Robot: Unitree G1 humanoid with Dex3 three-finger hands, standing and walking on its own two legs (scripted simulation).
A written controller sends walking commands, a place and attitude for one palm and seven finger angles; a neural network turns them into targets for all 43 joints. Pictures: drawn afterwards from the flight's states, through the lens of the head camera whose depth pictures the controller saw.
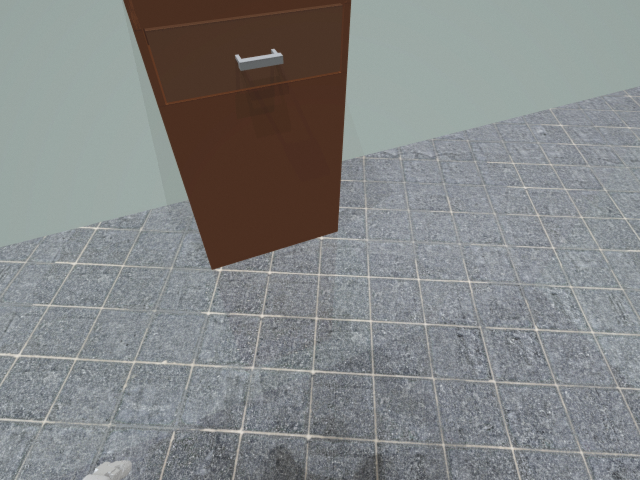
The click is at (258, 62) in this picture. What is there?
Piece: drawer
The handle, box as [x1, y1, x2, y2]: [235, 49, 283, 70]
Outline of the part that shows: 282,55 274,49 271,49 271,54 242,59 238,54 235,55 235,58 238,62 240,70 283,63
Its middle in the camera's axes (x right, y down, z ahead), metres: -0.17 -0.47 +1.02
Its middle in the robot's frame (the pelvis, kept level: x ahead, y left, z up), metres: +1.08 +0.22 +0.04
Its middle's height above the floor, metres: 0.81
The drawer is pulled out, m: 0.00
